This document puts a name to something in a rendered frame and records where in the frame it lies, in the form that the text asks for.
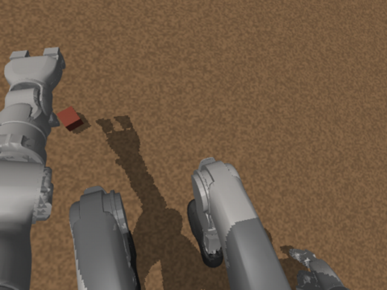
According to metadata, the right robot foot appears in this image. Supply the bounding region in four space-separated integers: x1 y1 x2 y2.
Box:
187 199 223 268

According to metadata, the right robot hand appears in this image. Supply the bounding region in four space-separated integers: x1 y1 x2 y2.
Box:
289 249 344 290

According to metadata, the left robot arm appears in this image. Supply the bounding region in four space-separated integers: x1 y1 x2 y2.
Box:
0 79 54 290

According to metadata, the left robot hand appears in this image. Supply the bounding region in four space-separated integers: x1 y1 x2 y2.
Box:
4 47 66 127

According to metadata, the cube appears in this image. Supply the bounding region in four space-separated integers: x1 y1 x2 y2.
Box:
56 106 84 131

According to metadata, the left robot foot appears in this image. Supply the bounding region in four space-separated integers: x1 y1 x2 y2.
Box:
126 231 141 290

